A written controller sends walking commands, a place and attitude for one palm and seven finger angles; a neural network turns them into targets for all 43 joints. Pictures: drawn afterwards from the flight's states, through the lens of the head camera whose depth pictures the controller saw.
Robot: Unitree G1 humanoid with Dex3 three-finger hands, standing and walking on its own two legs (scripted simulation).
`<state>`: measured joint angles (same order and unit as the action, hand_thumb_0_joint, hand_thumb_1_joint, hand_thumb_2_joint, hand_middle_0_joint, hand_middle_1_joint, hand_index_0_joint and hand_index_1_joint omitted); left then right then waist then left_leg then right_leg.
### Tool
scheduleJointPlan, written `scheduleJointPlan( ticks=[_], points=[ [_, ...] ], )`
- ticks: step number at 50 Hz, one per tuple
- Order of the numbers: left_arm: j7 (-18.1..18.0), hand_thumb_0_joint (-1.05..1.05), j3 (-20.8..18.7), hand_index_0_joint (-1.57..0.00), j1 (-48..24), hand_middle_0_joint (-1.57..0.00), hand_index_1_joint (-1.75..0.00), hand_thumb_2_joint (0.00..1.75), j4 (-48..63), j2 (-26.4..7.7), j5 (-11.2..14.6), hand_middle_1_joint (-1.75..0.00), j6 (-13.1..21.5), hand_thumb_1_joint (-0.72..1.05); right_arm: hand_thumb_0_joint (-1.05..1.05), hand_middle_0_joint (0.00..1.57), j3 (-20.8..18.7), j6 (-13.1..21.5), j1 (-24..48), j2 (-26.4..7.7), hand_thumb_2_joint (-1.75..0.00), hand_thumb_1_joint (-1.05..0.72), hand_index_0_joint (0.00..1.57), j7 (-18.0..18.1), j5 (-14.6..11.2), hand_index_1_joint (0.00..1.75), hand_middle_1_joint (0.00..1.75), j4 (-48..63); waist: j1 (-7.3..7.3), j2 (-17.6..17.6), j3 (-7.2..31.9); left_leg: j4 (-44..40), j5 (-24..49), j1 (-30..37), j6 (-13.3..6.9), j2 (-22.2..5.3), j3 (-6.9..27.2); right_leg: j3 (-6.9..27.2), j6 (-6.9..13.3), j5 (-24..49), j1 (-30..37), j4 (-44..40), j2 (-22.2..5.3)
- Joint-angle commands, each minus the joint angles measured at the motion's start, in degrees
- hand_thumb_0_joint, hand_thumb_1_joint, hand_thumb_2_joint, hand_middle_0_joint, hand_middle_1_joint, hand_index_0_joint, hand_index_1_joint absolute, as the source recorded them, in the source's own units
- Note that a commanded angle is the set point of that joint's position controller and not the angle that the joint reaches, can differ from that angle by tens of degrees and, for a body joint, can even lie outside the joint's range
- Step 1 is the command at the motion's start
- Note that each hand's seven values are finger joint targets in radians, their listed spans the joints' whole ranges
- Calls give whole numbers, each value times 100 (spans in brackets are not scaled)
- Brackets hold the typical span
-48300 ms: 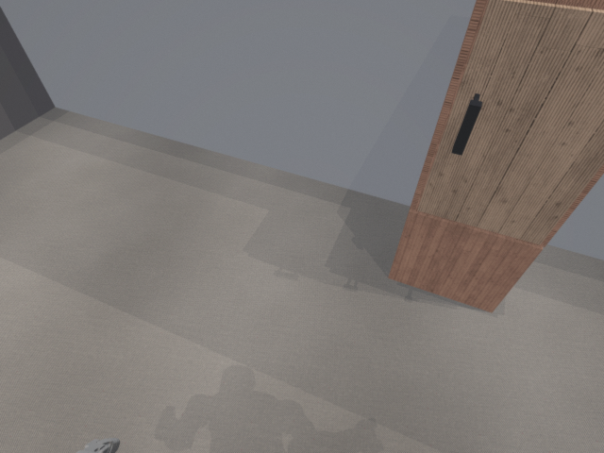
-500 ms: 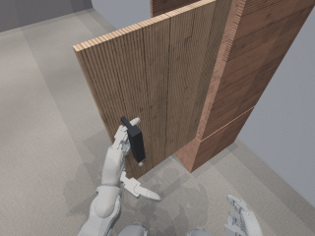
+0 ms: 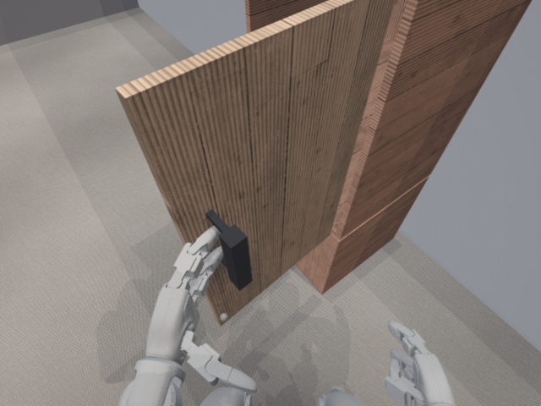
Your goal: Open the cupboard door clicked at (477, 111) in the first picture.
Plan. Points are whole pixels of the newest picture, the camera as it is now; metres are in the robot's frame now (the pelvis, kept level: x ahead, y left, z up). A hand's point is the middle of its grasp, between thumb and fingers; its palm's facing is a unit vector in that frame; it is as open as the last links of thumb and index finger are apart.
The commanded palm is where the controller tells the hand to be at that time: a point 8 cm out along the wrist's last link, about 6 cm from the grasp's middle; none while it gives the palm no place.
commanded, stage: slide the hand sideways off the handle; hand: left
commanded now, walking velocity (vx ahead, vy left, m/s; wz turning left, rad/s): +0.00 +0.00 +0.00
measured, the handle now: (228, 250) +0.32 +0.08 +0.06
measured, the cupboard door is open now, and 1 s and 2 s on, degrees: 94 94 94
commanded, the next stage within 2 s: draw the hand back to the body in 0.56 s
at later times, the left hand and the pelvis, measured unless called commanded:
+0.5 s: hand (184, 350) +0.19 +0.12 +0.06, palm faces -0.05 -1.00 -0.04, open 16.3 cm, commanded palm +0.16 +0.18 +0.06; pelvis +0.01 -0.02 -0.01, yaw +1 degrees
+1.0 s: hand (143, 337) +0.19 +0.15 +0.10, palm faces -0.03 -1.00 -0.07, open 16.4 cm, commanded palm +0.15 +0.21 +0.12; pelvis +0.01 -0.01 +0.01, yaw +1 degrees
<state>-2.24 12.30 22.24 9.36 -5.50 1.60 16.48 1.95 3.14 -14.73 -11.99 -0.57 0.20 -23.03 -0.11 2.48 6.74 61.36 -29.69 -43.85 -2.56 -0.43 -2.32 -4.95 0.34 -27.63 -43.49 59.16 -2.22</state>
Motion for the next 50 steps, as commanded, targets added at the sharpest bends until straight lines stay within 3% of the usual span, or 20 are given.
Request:
scheduleJointPlan(
  ticks=[1,6,13,23,25,29,33,36,39,40,44,50],
  points=[
    [140,0,-226,-15,63,-15,-30,30,1484,-34,97,-30,462,-50,0,20,-305,373,242,-623,-90,-90,20,64,2,30,30,963,-41,-321,1132,-958,1530,621,206,57,512,89,189,1368,701,-626,265],
    [384,0,-599,-15,617,-15,-30,30,1607,-293,270,-30,499,-50,0,20,-331,367,216,-633,-90,-90,20,99,-26,30,30,1000,11,-465,1153,-830,1597,422,188,95,450,156,177,1577,857,-594,268],
    [757,0,-880,-15,1178,-15,-30,30,1935,-465,584,-30,646,-50,0,20,-392,410,207,-630,-90,-90,20,147,-75,30,30,1027,13,-283,1192,-646,1697,328,194,122,428,188,151,1730,802,-507,282],
    [1234,0,-1441,-15,1332,-15,-30,30,1955,-913,902,-30,724,-50,0,20,-457,455,258,-687,-90,-90,20,292,-131,30,30,1009,-14,-383,1100,-431,1336,-20,175,145,413,359,122,1318,702,-581,265],
    [1316,0,-1590,-15,1516,-15,-30,30,1877,-967,996,-30,691,-50,0,20,-458,446,297,-676,-90,-90,20,313,-147,30,30,1008,63,-312,1095,-431,1329,-93,171,158,404,415,144,1235,812,-631,262],
    [1440,0,-1496,-15,1218,-15,-30,30,1950,-883,1129,-30,728,-50,0,20,-430,518,310,-690,-90,-90,20,344,-161,30,30,996,-52,-321,1017,-370,1141,-134,162,162,412,456,101,967,655,-714,238],
    [1440,0,-1552,-15,1059,-15,-30,30,1892,-998,1112,-30,734,-50,0,20,-432,582,278,-719,-90,-90,20,365,-165,30,30,949,-61,-234,1012,-361,1023,-118,157,140,427,463,120,683,533,-736,241],
    [1355,0,-1787,-15,1143,-15,-30,30,2262,-1267,1110,-30,586,-50,0,20,-406,559,309,-697,-90,-90,20,379,-196,30,30,1031,66,-32,1231,-585,1091,148,141,153,415,449,139,684,840,-855,255],
    [1278,0,-1962,-15,1119,-15,-30,30,2270,-1321,1172,-30,357,-50,0,20,-375,534,300,-675,-90,-90,20,418,-244,30,30,1007,43,-18,1028,-787,1090,325,144,141,416,389,113,730,936,-1046,274],
    [1263,0,-2081,-15,1149,-15,-30,30,2129,-1374,1197,-30,268,-50,0,20,-367,517,333,-676,-90,-90,20,433,-247,30,30,978,46,-232,946,-837,1073,295,136,122,441,384,111,651,1005,-1133,288],
    [1399,0,-2061,-15,1307,-15,-30,30,2132,-1243,1359,-30,108,-50,0,20,-330,587,367,-688,-90,-90,20,447,-290,30,30,957,45,-149,772,-1071,1145,560,150,122,436,321,83,830,1173,-1313,284],
    [1584,0,-2348,-15,1300,-15,-30,30,2252,-1472,1489,-30,-19,-50,0,20,-296,756,381,-725,-90,-90,20,446,-287,30,30,827,86,-97,696,-1343,1540,908,147,96,494,189,105,1329,1497,-1427,323]
  ],
)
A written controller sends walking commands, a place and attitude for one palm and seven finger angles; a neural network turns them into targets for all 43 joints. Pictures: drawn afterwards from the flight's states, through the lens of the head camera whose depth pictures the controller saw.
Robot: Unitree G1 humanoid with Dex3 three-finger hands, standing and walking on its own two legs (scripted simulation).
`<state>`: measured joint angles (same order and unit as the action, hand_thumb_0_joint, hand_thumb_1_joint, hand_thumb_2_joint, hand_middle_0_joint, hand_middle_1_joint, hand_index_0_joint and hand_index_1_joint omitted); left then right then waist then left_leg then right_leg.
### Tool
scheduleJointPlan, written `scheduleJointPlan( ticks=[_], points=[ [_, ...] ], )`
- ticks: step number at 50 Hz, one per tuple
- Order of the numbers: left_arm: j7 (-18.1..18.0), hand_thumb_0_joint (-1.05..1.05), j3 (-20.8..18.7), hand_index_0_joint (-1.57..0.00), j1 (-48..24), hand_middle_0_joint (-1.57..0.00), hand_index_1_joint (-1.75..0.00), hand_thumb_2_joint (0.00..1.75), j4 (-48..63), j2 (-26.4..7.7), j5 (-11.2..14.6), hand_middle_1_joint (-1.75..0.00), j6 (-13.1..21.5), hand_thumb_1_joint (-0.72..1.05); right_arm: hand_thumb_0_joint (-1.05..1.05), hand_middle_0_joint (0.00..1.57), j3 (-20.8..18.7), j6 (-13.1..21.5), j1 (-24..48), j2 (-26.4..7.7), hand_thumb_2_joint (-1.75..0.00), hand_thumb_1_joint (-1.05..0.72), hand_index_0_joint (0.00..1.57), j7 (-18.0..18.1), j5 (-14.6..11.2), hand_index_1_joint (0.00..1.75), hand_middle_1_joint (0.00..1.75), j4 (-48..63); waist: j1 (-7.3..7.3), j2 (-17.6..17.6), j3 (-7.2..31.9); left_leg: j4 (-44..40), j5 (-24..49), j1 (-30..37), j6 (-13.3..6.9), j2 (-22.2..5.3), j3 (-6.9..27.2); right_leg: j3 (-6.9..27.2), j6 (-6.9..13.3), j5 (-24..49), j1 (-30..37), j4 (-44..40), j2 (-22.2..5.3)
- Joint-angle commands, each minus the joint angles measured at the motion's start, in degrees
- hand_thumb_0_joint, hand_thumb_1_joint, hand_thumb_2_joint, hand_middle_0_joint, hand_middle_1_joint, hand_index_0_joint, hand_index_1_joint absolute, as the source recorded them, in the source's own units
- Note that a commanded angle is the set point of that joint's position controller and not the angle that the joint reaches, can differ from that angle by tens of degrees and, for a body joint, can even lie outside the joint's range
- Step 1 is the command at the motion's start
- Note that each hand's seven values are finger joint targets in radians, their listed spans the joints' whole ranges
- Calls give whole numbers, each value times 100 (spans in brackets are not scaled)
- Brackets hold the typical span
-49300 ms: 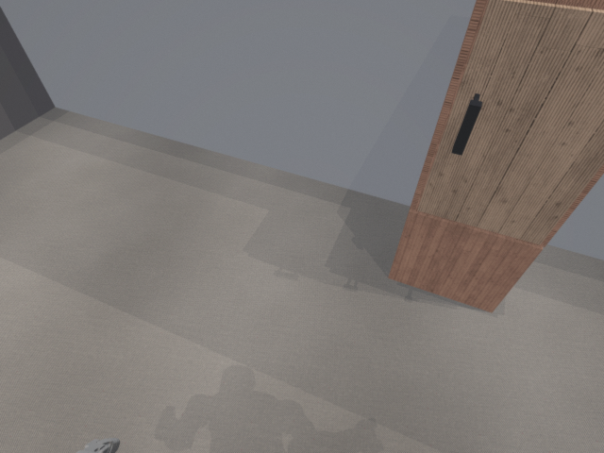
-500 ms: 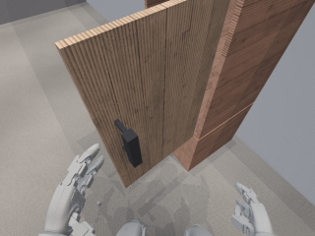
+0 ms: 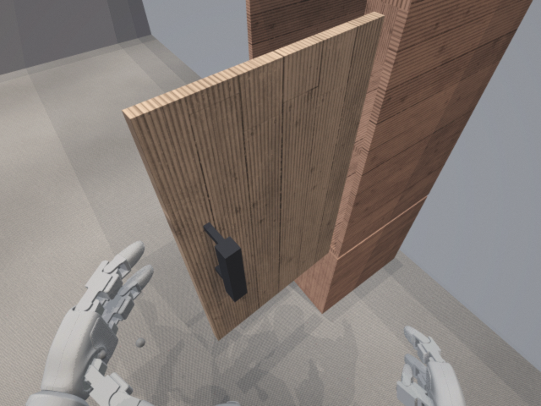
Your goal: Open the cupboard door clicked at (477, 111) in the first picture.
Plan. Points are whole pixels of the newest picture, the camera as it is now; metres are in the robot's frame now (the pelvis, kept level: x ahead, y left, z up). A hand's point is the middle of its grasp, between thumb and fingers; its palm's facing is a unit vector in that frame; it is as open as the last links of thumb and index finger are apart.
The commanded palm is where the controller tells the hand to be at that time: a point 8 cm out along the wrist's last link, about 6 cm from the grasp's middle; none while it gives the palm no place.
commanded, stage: draw the hand back to the body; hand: left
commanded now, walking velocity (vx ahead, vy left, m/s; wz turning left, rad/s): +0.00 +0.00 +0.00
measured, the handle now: (224, 262) +0.31 +0.09 +0.05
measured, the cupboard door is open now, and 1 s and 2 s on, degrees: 94 94 94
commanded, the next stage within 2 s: step back with the hand held close in 1.24 s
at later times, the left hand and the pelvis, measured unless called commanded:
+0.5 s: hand (53, 309) +0.19 +0.24 +0.16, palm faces +0.31 -0.88 -0.37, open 13.5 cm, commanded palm +0.15 +0.28 +0.18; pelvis +0.02 +0.02 +0.05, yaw +0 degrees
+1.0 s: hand out of the picture +0.21 +0.27 +0.23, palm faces +0.47 -0.79 -0.39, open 7.9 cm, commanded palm +0.16 +0.30 +0.23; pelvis +0.02 +0.00 +0.07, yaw -1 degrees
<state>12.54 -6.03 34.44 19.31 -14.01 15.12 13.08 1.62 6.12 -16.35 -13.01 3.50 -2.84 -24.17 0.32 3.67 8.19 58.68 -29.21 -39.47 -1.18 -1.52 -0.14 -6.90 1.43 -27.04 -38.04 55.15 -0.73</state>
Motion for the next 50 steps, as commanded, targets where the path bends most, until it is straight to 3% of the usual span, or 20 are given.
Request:
scheduleJointPlan(
  ticks=[1,8,9,11,13,15,17,20,24,27,33,35,38,43,46,49,50],
  points=[
    [139,0,-508,-15,122,-15,-30,30,1259,-572,168,-30,293,-50,0,20,-264,485,551,-615,-90,-90,20,37,-1,30,30,933,27,-219,462,-1106,1500,536,11,199,267,374,-20,1316,930,-1071,183],
    [292,0,-894,-16,-41,-16,-30,37,1481,-821,323,-30,139,-32,0,20,-236,663,617,-655,-90,-90,20,40,-42,30,30,767,82,-32,427,-1413,1748,990,35,178,297,265,-13,1582,1223,-1278,204],
    [-679,0,-1083,-16,10,-16,-30,39,2000,-1670,-636,-30,-178,-29,0,20,-251,535,646,-629,-90,-90,20,219,59,30,30,805,429,140,562,-1774,1756,1127,17,85,180,591,70,1458,1520,-1588,50],
    [-1407,0,-540,-16,286,-16,-30,42,2013,-882,-931,-30,-603,-22,0,20,-124,462,608,-497,-90,-90,20,270,115,30,30,716,220,270,16,-2032,1597,1262,36,96,195,449,40,1251,1521,-1833,6],
    [-1713,0,-387,-16,264,-16,-30,45,2042,-810,-1117,-30,-791,-15,0,20,-104,396,630,-526,-90,-90,20,266,129,30,30,641,178,144,-100,-2214,1855,1540,31,26,287,360,27,1372,1630,-1953,20],
    [-1898,0,-544,-16,103,-16,-30,48,1932,-992,-1216,-30,-863,-8,0,20,-103,362,713,-562,-90,-90,20,290,161,30,30,546,190,-222,-169,-2399,1827,1752,1,16,264,353,16,1381,1855,-2209,27],
    [-1996,0,-553,-17,-98,-17,-30,51,1940,-995,-1284,-30,-856,-1,0,20,-76,388,757,-574,-90,-90,20,304,185,30,30,476,173,-141,-221,-2633,1839,2015,-1,13,257,351,-2,1391,2035,-2361,2],
    [-2092,0,-774,-17,-334,-17,-30,55,1870,-1177,-1334,-30,-842,9,0,20,-47,434,867,-599,-90,-90,20,306,217,30,30,324,233,-148,-368,-2964,1965,2259,18,4,278,327,21,1467,2398,-2618,2],
    [-2084,0,-875,-18,-389,-18,-30,62,1900,-1119,-1342,-30,-807,23,0,20,-34,487,962,-571,-90,-90,20,249,248,30,30,162,276,84,-373,-3281,2627,2719,74,-32,259,321,10,1858,2778,-2829,-1],
    [-2060,0,-1034,-18,-509,-18,-30,66,1774,-1168,-1321,-30,-796,34,0,20,-51,483,1042,-589,-90,-90,20,197,273,30,30,38,305,-95,-499,-3475,2909,2872,98,-61,249,317,9,2067,3027,-3015,17],
    [-2036,0,-1435,-19,-777,-19,-30,75,1863,-1353,-1289,-30,-715,55,0,20,-113,430,1116,-618,-90,-90,20,104,307,30,30,-96,356,147,-406,-3690,3399,3202,150,-65,191,370,19,2424,3421,-3244,31],
    [-2043,0,-1620,-19,-755,-19,-30,78,1651,-1452,-1272,-30,-717,62,0,20,-141,397,1184,-619,-90,-90,20,107,311,30,30,-150,393,-115,-483,-3741,3286,3206,117,-56,146,373,22,2477,3492,-3337,46],
    [-2033,0,-1745,-19,-1064,-19,-30,82,1786,-1513,-1241,-30,-664,73,0,20,-166,349,1200,-625,-90,-90,20,97,301,30,30,-173,364,101,-511,-3814,3178,3286,110,-43,109,417,13,2452,3508,-3411,42],
    [-2058,0,-2063,-20,-1343,-20,-30,90,1728,-1699,-1185,-30,-577,90,0,20,-212,334,1276,-618,-90,-90,20,100,293,30,30,-272,385,25,-511,-3838,3080,3397,66,-17,36,455,10,2530,3548,-3523,36],
    [-1989,0,-1776,-20,-1072,-20,-30,90,1312,-1345,-1165,-30,-614,90,0,20,-228,296,1284,-631,-90,-90,20,69,297,30,30,-315,359,-117,-788,-3903,3043,3354,44,-31,22,445,-7,2497,3466,-3593,32],
    [-1981,0,-1861,-20,-1150,-20,-30,90,1445,-1477,-1164,-30,-570,90,0,20,-272,260,1306,-651,-90,-90,20,59,297,30,30,-301,382,-227,-578,-3888,2946,3419,1,-3,-14,486,-20,2511,3554,-3633,34],
    [-1978,0,-1885,-20,-1144,-20,-30,90,1380,-1515,-1169,-30,-576,90,0,20,-268,255,1341,-656,-90,-90,20,68,296,30,30,-307,398,-201,-666,-3898,2833,3389,2,-1,-15,500,-12,2423,3529,-3674,37]
  ],
)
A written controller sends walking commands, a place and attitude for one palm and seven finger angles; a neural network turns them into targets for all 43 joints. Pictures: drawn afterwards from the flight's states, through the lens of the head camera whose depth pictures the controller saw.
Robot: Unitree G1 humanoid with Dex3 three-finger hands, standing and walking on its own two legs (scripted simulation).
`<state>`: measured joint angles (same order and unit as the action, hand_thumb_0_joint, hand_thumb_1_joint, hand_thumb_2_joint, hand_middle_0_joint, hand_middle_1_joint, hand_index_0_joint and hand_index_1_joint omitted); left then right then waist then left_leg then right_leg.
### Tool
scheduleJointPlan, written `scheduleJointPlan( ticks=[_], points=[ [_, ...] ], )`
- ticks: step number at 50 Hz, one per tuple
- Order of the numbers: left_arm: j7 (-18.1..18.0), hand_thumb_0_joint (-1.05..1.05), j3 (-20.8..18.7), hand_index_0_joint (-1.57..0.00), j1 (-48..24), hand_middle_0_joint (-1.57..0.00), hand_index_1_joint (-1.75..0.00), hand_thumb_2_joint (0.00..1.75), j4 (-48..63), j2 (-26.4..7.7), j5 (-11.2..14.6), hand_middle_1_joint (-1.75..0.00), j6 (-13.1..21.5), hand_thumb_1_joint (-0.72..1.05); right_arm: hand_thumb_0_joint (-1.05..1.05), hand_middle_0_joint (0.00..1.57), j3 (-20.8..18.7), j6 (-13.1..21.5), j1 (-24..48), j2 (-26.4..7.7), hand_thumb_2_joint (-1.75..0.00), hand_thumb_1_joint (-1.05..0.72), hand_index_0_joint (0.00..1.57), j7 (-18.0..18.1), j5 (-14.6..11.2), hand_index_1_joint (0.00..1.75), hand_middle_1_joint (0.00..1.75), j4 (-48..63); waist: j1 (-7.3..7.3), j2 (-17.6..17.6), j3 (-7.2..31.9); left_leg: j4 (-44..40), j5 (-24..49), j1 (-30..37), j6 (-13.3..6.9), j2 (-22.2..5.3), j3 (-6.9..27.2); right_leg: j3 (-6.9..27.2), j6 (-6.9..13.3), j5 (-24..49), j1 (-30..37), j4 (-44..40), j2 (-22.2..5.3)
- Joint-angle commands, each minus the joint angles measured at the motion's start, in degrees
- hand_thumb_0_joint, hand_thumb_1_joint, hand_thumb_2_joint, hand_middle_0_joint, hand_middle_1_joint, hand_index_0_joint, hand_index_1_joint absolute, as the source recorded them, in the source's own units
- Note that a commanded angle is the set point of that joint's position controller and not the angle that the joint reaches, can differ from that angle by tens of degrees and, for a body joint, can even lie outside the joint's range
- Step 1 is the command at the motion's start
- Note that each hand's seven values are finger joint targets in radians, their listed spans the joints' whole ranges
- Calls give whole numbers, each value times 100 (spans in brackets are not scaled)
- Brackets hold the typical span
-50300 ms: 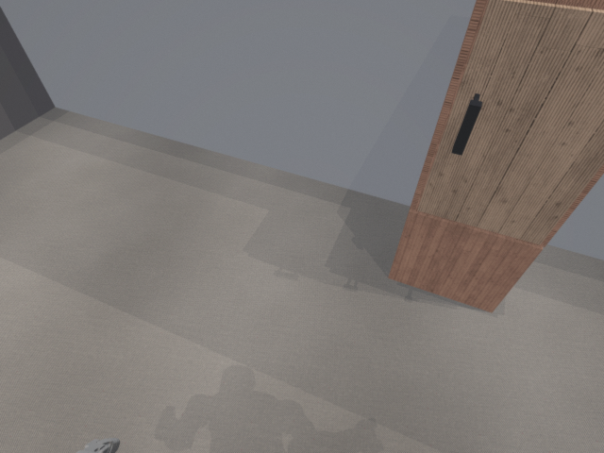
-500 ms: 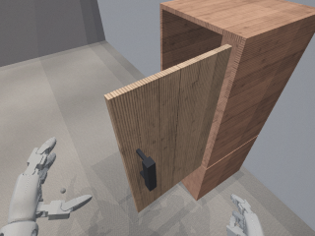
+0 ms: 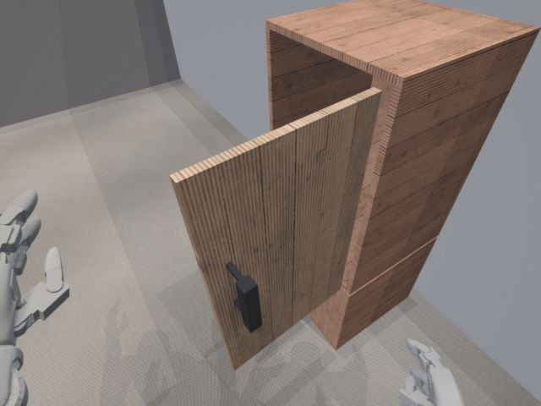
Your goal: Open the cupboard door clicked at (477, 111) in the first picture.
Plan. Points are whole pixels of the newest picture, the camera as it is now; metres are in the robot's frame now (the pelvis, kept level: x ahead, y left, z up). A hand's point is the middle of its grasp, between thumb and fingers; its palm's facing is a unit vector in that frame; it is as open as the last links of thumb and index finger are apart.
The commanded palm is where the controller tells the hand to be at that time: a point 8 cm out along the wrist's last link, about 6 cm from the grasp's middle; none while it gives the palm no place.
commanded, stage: draw the hand back to the body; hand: left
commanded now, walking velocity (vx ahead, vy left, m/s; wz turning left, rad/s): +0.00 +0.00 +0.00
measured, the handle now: (242, 296) +0.30 +0.10 -0.01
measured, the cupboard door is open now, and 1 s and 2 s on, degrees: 94 94 94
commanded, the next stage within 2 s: step back with the hand held close in 0.24 s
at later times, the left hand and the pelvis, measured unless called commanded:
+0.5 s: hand (63, 288) +0.18 +0.26 +0.17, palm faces +0.46 -0.77 -0.45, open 7.4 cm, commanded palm +0.12 +0.29 +0.17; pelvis -0.02 -0.01 +0.00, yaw +0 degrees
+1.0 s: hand (16, 343) +0.13 +0.28 +0.15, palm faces +0.42 -0.76 -0.50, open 7.4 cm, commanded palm +0.07 +0.32 +0.17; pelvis -0.08 +0.02 -0.02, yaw -1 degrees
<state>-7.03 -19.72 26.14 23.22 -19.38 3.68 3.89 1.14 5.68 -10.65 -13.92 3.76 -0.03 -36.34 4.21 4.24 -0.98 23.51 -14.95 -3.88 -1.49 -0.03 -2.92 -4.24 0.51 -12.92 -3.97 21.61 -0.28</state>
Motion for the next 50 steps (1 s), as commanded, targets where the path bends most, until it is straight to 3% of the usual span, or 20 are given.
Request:
scheduleJointPlan(
  ticks=[1,3,7,8,11,17,18,19,20,21,23,25,29,31,32,37,40,44,47,50],
  points=[
    [-17,0,-486,-20,-404,-20,-30,90,1039,-961,-20,-30,358,90,0,20,-213,295,792,-552,-90,-90,20,43,16,30,30,927,-10,-193,197,-419,1247,-181,30,-143,270,246,75,873,75,-351,-17],
    [-44,0,-581,-20,-481,-20,-30,90,1230,-1087,-38,-30,411,90,0,20,-223,334,786,-537,-90,-90,20,71,18,30,30,910,2,-78,386,-387,1247,-90,18,-119,251,273,81,892,120,-354,-18],
    [-59,0,-604,-20,-494,-20,-30,90,1188,-1099,-36,-30,431,90,0,20,-202,397,816,-502,-90,-90,20,99,22,30,30,861,1,-34,201,-394,1149,-114,24,-101,240,288,78,804,39,-440,-23],
    [-67,0,-641,-20,-496,-20,-30,90,1236,-1136,-40,-30,448,90,0,20,-212,421,805,-506,-90,-90,20,104,31,30,30,854,12,34,334,-394,1180,-73,18,-97,233,301,79,846,103,-427,-31],
    [-48,0,-552,-20,-450,-20,-30,90,1034,-1029,-26,-30,441,90,0,20,-216,437,840,-491,-90,-90,20,114,21,30,30,816,-12,-214,72,-409,995,-104,6,-104,215,310,53,619,-63,-547,-20],
    [-31,0,-527,-20,-466,-20,-30,90,1007,-999,-26,-30,498,90,0,20,-241,485,826,-500,-90,-90,20,105,30,30,30,757,-16,-219,164,-407,999,-24,-23,-92,198,347,42,623,-28,-591,-34],
    [-61,0,-676,-20,-1003,-20,-30,90,1311,-1252,-32,-30,540,90,0,20,-229,505,885,-521,-90,-90,20,112,27,30,30,756,-18,-50,291,-393,968,14,-26,-74,214,388,48,595,-6,-610,-44],
    [-95,0,-1331,-20,-1271,-20,-30,90,1407,-1847,-77,-30,737,90,0,20,-215,370,732,-608,-90,-90,20,119,-33,30,30,976,-292,-397,-224,-180,604,-458,-101,-158,363,900,20,638,-700,-932,-312],
    [-72,0,-1300,-20,-1152,-20,-30,90,1149,-1783,-113,-30,798,90,0,20,-216,278,714,-523,-90,-90,20,129,-17,30,30,885,-290,-485,-249,-59,511,-488,-98,-128,405,889,50,587,-785,-1003,-462],
    [-18,0,-988,-20,-431,-20,-30,90,773,-1338,-98,-30,766,90,0,20,-246,207,726,-526,-90,-90,20,127,16,30,30,860,-315,-618,-116,63,676,-421,-94,-155,353,840,44,708,-853,-951,-522],
    [30,0,-748,-20,21,-20,-30,90,944,-1095,-87,-30,767,90,0,20,-293,96,693,-595,-90,-90,20,89,26,30,30,954,-338,-358,331,100,988,-375,-69,-204,292,724,23,1131,-683,-699,-547],
    [5,0,-772,-20,229,-20,-30,90,1150,-1131,-81,-30,785,90,0,20,-319,27,705,-641,-90,-90,20,116,25,30,30,1016,-334,-105,626,-3,1405,-420,-46,-274,331,566,17,1543,-451,-394,-505],
    [-68,0,-1033,-20,440,-20,-30,90,1465,-1385,-65,-30,771,90,0,20,-395,-118,680,-632,-90,-90,20,149,-17,30,30,1183,-340,-447,1037,67,2018,-534,-34,-391,368,546,-34,2219,-242,30,-422],
    [-114,0,-1145,-20,539,-20,-30,90,1484,-1471,-55,-30,761,90,0,20,-405,-165,691,-590,-90,-90,20,178,-24,30,30,1219,-334,-367,1063,71,2041,-684,-13,-414,421,566,-4,2299,-209,167,-450],
    [-127,0,-1149,-20,551,-20,-30,90,1504,-1473,-51,-30,763,90,0,20,-410,-184,691,-584,-90,-90,20,181,-37,30,30,1251,-335,-446,1046,72,1950,-763,-16,-424,431,562,-13,2195,-239,187,-447],
    [-189,0,-1190,-20,609,-20,-30,90,1785,-1503,-86,-30,838,90,0,20,-427,-158,649,-624,-90,-90,20,206,-36,30,30,1336,-324,-111,918,-84,1423,-1257,-81,-541,635,579,-11,1568,-295,428,-347],
    [-205,0,-1178,-20,613,-20,-30,90,1861,-1447,-133,-30,878,90,0,20,-432,-106,639,-673,-90,-90,20,196,-20,30,30,1364,-316,155,781,-345,723,-1876,-193,-683,818,568,-37,1134,-96,722,-219],
    [-234,0,-1234,-20,524,-20,-30,90,1908,-1389,-221,-30,965,90,0,20,-431,-4,542,-697,-90,-90,20,173,-8,30,30,1417,-338,259,569,-740,-791,-2982,-380,-925,1037,561,-87,796,354,1353,-99],
    [-241,0,-1223,-20,338,-20,-30,90,1817,-1340,-282,-30,1004,90,0,20,-427,54,492,-695,-90,-90,20,165,-2,30,30,1410,-377,48,369,-680,-1614,-3467,-432,-915,1065,682,-83,550,376,1380,-146],
    [-251,0,-1229,-20,141,-20,-30,90,1943,-1393,-313,-30,1059,90,0,20,-451,105,411,-705,-90,-90,20,145,11,30,30,1379,-434,-340,290,-106,-1921,-3210,-336,-622,906,1037,35,-265,-285,739,-379]
  ],
)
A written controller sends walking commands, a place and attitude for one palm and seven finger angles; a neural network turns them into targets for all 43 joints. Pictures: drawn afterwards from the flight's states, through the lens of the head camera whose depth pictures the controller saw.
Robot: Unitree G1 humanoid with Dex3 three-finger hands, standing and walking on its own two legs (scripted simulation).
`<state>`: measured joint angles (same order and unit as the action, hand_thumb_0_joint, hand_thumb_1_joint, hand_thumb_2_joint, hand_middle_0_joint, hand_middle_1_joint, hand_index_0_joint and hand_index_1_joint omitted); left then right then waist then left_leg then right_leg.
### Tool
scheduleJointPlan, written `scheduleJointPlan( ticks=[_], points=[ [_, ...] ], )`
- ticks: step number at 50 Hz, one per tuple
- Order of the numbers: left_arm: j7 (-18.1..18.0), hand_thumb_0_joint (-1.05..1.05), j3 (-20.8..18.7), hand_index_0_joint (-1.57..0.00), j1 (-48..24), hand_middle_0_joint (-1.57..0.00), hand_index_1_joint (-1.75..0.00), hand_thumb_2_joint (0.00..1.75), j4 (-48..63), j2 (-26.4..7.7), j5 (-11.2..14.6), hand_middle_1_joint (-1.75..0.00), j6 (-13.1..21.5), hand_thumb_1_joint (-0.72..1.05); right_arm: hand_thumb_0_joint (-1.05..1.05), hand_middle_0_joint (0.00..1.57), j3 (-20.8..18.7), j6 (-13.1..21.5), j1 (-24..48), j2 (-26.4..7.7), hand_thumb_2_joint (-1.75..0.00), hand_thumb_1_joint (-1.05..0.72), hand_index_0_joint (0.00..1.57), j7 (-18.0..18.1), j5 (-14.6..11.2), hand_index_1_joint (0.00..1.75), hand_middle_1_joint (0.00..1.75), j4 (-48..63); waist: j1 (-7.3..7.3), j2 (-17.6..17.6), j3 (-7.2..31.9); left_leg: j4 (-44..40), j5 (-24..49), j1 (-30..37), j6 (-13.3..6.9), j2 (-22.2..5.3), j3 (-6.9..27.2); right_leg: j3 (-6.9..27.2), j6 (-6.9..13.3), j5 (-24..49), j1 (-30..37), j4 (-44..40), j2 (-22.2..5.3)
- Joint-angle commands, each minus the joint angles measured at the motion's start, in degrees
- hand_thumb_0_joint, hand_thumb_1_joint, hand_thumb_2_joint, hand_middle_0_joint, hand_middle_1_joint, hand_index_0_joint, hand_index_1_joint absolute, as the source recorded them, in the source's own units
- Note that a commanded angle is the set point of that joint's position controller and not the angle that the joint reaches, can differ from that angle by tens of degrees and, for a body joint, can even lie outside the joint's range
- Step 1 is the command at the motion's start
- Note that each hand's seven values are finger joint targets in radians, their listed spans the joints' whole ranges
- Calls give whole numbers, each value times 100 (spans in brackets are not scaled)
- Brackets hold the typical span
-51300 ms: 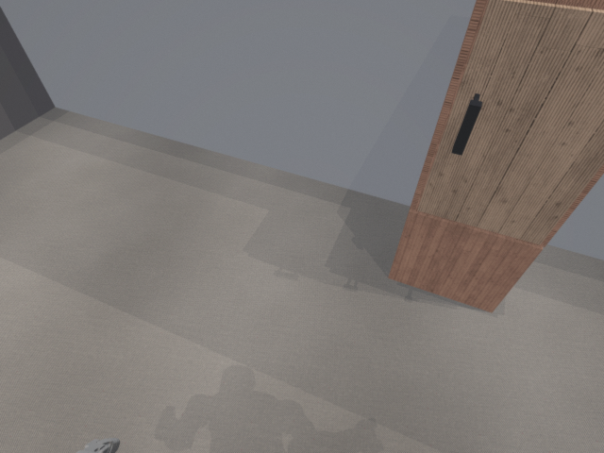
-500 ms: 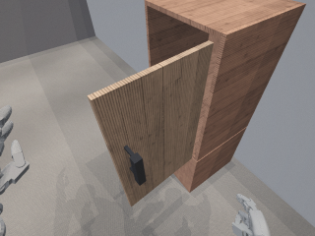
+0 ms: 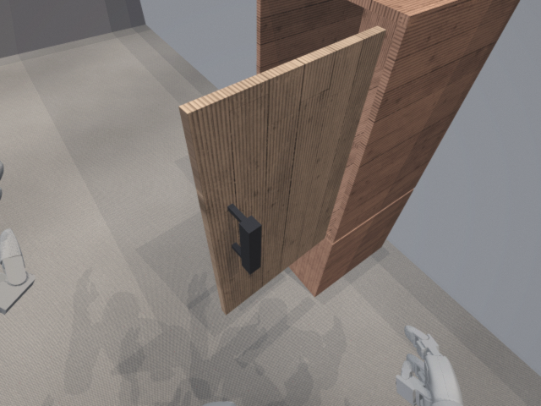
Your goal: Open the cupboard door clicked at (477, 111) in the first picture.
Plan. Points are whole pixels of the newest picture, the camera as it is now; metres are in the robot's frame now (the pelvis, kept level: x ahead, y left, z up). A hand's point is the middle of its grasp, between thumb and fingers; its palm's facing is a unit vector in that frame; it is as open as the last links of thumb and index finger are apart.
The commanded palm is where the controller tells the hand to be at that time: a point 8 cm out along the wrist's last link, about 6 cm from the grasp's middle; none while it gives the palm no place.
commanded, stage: step back with the hand held close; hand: left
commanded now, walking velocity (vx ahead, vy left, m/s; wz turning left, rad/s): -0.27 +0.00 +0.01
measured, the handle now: (242, 238) +0.37 +0.08 +0.00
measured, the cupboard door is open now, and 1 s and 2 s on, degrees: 94 94 94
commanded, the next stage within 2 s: stop stepping back and stand still in 0.50 s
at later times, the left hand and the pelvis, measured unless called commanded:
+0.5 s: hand (2, 329) +0.15 +0.26 +0.17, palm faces +0.37 -0.80 -0.47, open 7.4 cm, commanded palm +0.08 +0.29 +0.19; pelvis -0.07 +0.00 +0.01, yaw -2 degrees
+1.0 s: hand out of the picture +0.06 +0.26 +0.17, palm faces +0.40 -0.79 -0.46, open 7.4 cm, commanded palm +0.02 +0.30 +0.19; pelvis -0.12 +0.00 +0.01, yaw +0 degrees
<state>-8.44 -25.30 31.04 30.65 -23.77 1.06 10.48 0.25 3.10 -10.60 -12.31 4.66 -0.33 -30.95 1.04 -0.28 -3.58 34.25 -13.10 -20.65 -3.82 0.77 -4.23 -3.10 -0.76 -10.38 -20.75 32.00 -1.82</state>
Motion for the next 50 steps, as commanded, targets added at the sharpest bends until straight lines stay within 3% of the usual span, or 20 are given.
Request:
scheduleJointPlan(
  ticks=[1,5,7,10,11,13,17,22,25,27,29,32,35,37,39,42,44,45,47,50],
  points=[
    [-114,0,-604,-20,-371,-20,-30,90,1239,-912,-32,-30,419,90,0,20,-349,386,385,-834,-90,-90,20,46,46,30,30,829,-138,-28,521,-941,-2033,-1241,-42,-595,975,1057,231,-927,987,-595,-348],
    [-217,0,-568,-20,-316,-20,-30,90,1333,-971,48,-30,482,90,0,20,-304,396,315,-768,-90,-90,20,38,60,30,30,630,-188,-256,662,190,-1307,193,219,-228,682,1187,515,-1777,-593,-1337,-839],
    [-261,0,-624,-20,-250,-20,-30,90,1388,-1017,77,-30,498,90,0,20,-275,383,335,-762,-90,-90,20,58,54,30,30,614,-188,11,671,-285,-1435,115,182,-385,924,852,390,-1722,-550,-1031,-629],
    [-255,0,-882,-20,-226,-20,-30,90,1491,-1082,-34,-30,563,90,0,20,-293,449,581,-892,-90,-90,20,119,91,30,30,718,-85,1707,647,-2705,-3039,-2111,-314,-1611,2457,226,-33,-875,1567,1458,466],
    [-229,0,-965,-20,-283,-20,-30,90,1549,-1166,-53,-30,571,90,0,20,-338,493,505,-780,-90,-90,20,105,126,30,30,700,-67,1558,794,-2932,-2871,-2016,-455,-1876,2702,355,-20,-1014,1586,2295,574],
    [-230,0,-956,-20,-237,-20,-30,90,1418,-1143,-19,-30,573,90,0,20,-380,600,459,-678,-90,-90,20,35,167,30,30,603,-79,848,807,-2380,-1499,-1059,-583,-1858,2457,585,54,-1526,797,2403,498],
    [-188,0,-506,-20,182,-20,-30,90,1358,-819,160,-30,498,90,0,20,-335,735,379,-672,-90,-90,20,-88,184,30,30,333,-77,1129,1193,-2157,446,722,-286,-1540,1842,309,110,-1888,365,894,477],
    [-31,0,-471,-20,-69,-20,-30,90,1418,-1063,255,-30,438,90,0,20,-323,621,490,-762,-90,-90,20,-155,224,30,30,172,7,1085,1734,-1612,2707,1881,87,-1301,1293,263,200,-782,729,-1070,450],
    [37,0,-830,-20,-29,-20,-30,90,1447,-1436,333,-30,581,90,0,20,-302,452,668,-681,-90,-90,20,-137,208,30,30,279,-10,508,1868,-988,2189,1838,308,-889,699,606,349,656,575,-1290,-111],
    [37,0,-775,-20,-19,-20,-30,90,1279,-1318,404,-30,552,90,0,20,-304,365,677,-565,-90,-90,20,-117,66,30,30,386,-57,-254,2030,-541,1907,2106,330,-521,275,622,201,1527,311,-1307,-358],
    [38,0,-976,-20,241,-20,-30,90,1173,-1499,435,-30,526,90,0,20,-303,339,805,-592,-90,-90,20,-54,-84,30,30,515,-66,-774,1688,224,540,1884,352,-199,155,659,192,1467,-247,-1527,-732],
    [18,0,-903,-20,562,-20,-30,90,1087,-1360,384,-30,388,90,0,20,-204,251,747,-510,-90,-90,20,7,-10,30,30,529,-170,-363,963,629,131,1079,423,-113,402,797,584,1082,-346,-1380,-924],
    [-54,0,-768,-20,-53,-20,-30,90,1077,-1340,331,-30,314,90,0,20,-193,371,714,-721,-90,-90,20,138,-5,30,30,506,-222,424,528,-954,867,1364,265,-570,861,305,116,-70,-206,-1107,-172],
    [-104,0,-686,-20,-86,-20,-30,90,1133,-1216,262,-30,390,90,0,20,-180,538,605,-773,-90,-90,20,164,94,30,30,478,-131,1580,750,-2417,-1212,899,207,-1024,1965,84,107,-1455,430,-463,463],
    [-147,0,-674,-20,-178,-20,-30,90,1197,-1177,192,-30,378,90,0,20,-205,632,526,-762,-90,-90,20,159,134,30,30,475,-60,1598,792,-3191,-2428,124,358,-1110,2211,73,219,-1745,1212,-30,656],
    [-100,0,-609,-20,238,-20,-30,90,1154,-1119,192,-30,307,90,0,20,-217,663,417,-718,-90,-90,20,80,103,30,30,504,-66,966,1007,-2446,-1577,174,483,-605,1277,101,295,-1525,1595,-1053,530],
    [-74,0,-627,-20,474,-20,-30,90,1199,-1149,235,-30,299,90,0,20,-270,624,378,-696,-90,-90,20,21,73,30,30,459,-139,-59,1119,-598,-324,1300,490,-122,564,788,536,-1927,233,-2013,-245],
    [-96,0,-742,-20,616,-20,-30,90,1042,-1182,312,-30,259,90,0,20,-301,587,378,-708,-90,-90,20,18,92,30,30,385,-107,-686,1029,332,-59,1543,507,-25,568,1272,778,-2223,-548,-2332,-697],
    [-100,0,-534,-20,226,-20,-30,90,893,-963,261,-30,169,90,0,20,-306,545,322,-679,-90,-90,20,33,79,30,30,215,-203,-606,543,1038,-10,1098,487,-102,625,1445,966,-2038,-970,-2247,-1043],
    [-116,0,-380,-20,-727,-20,-30,90,693,-1026,137,-30,209,90,0,20,-228,687,412,-724,-90,-90,20,156,54,30,30,131,-261,50,74,-630,266,1085,343,-353,773,803,415,-899,-372,-1550,-383]
  ],
)
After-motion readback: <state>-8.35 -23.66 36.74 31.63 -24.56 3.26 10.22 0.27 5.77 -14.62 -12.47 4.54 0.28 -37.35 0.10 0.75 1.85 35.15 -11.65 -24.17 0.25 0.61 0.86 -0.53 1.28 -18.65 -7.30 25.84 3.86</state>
